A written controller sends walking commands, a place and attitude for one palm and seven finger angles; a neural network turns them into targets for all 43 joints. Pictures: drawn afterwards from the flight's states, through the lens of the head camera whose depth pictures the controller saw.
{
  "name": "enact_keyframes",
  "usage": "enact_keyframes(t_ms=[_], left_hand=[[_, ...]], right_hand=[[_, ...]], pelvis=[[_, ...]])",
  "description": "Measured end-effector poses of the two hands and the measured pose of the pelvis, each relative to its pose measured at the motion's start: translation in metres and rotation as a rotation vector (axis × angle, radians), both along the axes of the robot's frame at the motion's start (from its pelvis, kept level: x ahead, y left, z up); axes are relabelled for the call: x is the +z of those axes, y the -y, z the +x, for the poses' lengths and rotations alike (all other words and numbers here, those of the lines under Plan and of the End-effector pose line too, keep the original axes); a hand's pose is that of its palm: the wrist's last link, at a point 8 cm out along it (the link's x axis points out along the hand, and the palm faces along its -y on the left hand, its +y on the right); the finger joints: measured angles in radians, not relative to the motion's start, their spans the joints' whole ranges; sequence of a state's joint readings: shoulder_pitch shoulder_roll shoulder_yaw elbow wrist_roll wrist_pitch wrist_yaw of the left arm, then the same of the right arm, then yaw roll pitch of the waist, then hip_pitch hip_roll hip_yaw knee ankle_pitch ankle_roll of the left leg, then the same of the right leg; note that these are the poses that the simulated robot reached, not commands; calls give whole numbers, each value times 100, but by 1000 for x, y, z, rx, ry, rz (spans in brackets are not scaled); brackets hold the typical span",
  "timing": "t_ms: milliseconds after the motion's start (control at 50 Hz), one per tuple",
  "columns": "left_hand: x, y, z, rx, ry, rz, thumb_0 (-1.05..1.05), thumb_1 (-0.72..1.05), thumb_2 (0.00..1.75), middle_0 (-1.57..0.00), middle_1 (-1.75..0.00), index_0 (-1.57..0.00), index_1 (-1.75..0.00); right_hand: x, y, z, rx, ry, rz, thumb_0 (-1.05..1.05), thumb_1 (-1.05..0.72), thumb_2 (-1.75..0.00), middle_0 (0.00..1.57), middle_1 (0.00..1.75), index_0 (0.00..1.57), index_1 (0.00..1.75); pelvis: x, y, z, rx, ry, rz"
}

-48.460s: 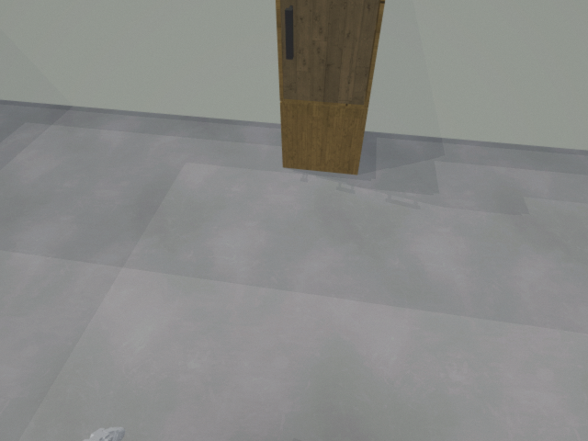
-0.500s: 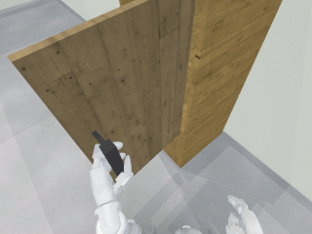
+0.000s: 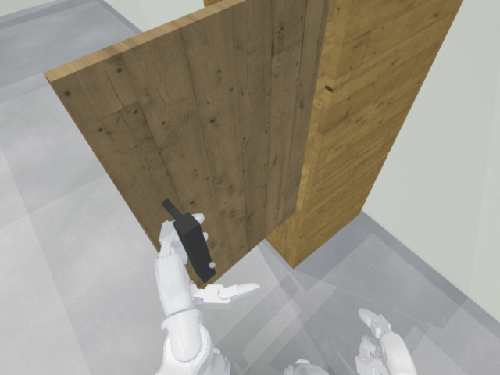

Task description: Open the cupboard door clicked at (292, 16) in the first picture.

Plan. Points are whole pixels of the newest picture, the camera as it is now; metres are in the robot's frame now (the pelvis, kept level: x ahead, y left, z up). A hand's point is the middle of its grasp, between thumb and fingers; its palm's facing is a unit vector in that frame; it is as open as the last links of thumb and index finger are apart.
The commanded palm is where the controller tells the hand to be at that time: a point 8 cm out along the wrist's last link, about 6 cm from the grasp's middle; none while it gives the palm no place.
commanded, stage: open thumb and fingers to let go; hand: left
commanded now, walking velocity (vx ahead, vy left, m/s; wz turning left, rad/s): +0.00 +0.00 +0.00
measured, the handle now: (189, 242) +0.32 +0.12 +0.04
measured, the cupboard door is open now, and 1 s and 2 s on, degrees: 94 97 96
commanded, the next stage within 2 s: slide the hand sideways off the handle in 0.24 s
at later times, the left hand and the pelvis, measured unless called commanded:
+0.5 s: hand (209, 288) +0.24 +0.07 +0.04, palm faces -0.08 -1.00 -0.04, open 15.8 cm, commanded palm +0.23 +0.12 +0.04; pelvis -0.01 +0.02 -0.01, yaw -1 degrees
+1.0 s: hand (184, 313) +0.21 +0.10 +0.04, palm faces -0.06 -1.00 +0.02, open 16.1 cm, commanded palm +0.18 +0.17 +0.04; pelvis +0.00 +0.03 -0.01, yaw -2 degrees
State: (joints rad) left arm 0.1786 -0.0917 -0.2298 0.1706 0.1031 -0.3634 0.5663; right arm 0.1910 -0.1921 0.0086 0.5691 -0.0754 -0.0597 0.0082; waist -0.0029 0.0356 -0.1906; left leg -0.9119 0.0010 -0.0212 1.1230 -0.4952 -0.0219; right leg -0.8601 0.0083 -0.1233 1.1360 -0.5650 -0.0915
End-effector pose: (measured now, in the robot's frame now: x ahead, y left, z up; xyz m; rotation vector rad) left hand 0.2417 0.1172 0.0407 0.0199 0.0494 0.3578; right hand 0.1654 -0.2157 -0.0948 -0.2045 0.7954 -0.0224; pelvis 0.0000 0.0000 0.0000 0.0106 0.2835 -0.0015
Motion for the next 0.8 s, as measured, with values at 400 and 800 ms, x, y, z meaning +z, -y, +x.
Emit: enact_keyframes(t_ms=[400, 800], left_hand=[[1, -5, -4, -118, -5, 5, -1, -49, 30, -35, -53, -33, -58], [0, -22, -31, -434, 37, -45, -1, -50, 30, -17, -31, -18, -32]], right_hand=[[7, -19, 3, 16, 33, 13, 1, -90, -90, 20, 30, 20, 30], [6, -24, -11, -45, 41, 7, 2, -90, -90, 20, 29, 20, 30]], pelvis=[[0, -14, -3, -7, 10, -13], [-13, -31, -6, -30, 0, -24]])
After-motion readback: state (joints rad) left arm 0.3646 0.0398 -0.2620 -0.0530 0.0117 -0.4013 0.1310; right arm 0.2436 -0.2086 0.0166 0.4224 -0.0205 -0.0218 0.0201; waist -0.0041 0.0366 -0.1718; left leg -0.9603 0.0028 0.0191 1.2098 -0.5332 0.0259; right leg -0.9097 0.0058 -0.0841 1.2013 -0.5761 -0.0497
